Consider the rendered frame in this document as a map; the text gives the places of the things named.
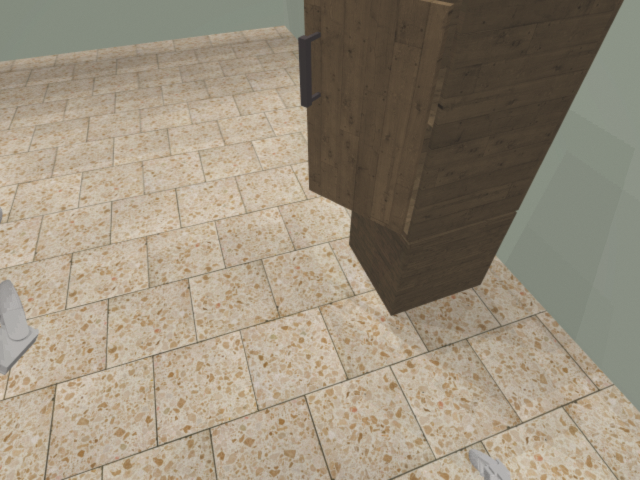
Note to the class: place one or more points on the handle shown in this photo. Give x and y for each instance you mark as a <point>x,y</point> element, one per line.
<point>304,43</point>

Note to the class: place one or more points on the right robot hand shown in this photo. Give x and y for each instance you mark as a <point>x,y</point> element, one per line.
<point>489,468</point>

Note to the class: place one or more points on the left robot hand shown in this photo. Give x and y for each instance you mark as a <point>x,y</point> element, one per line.
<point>16,337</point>

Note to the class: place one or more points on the cupboard door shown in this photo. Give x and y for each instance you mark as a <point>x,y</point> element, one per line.
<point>376,66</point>

